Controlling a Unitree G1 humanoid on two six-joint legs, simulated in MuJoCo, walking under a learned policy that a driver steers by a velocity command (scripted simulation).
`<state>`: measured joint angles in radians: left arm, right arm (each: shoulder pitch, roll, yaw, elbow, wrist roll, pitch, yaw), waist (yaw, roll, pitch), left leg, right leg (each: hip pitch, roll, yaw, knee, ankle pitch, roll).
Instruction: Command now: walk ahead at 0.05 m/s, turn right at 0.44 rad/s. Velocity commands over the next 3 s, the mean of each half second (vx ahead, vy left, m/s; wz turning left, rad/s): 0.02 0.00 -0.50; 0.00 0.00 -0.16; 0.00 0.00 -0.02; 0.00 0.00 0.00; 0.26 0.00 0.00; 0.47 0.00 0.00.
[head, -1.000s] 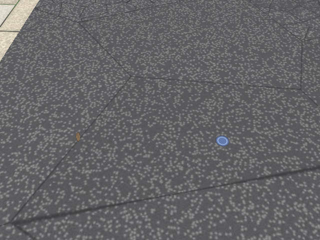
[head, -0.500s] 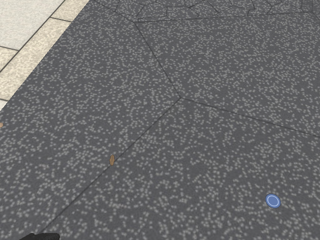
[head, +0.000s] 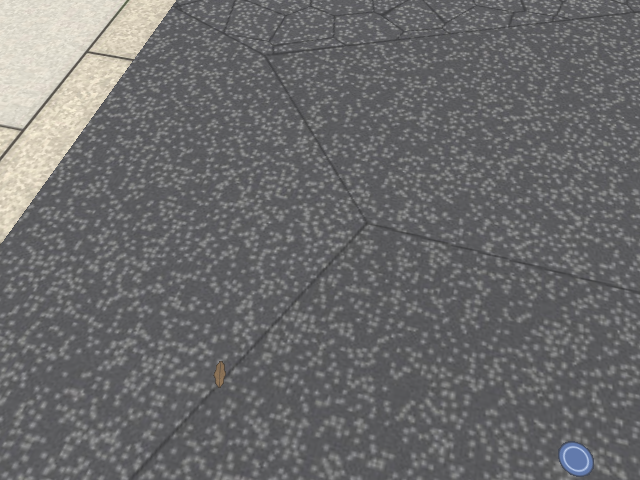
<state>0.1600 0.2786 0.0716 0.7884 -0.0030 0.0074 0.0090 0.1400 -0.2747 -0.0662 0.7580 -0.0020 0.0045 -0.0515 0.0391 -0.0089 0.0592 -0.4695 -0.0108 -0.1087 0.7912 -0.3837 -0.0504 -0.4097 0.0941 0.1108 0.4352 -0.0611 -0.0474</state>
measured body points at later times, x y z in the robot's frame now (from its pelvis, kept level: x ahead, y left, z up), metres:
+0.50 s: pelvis +0.02 +0.02 +0.00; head +0.06 +0.01 +0.45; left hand +0.27 +0.22 -0.09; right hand +0.06 -0.29 -0.10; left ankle +0.06 +0.15 -0.73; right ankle -0.01 -0.10 -0.72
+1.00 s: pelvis +0.02 +0.00 +0.00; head +0.03 +0.00 +0.45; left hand +0.24 +0.18 -0.12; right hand +0.03 -0.29 -0.11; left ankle +0.07 +0.13 -0.73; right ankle -0.01 -0.10 -0.73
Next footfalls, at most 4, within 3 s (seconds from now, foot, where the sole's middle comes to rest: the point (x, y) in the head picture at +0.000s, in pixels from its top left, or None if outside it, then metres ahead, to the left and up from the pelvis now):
0.10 left None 0.09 0.14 -0.77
0.52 right None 0.03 -0.11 -0.77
0.88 left None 0.10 0.12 -0.77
2.74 right None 0.39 -0.23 -0.77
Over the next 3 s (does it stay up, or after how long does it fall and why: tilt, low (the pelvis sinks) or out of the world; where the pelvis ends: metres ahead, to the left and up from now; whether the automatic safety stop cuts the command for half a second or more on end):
stays up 0.38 -0.14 0.01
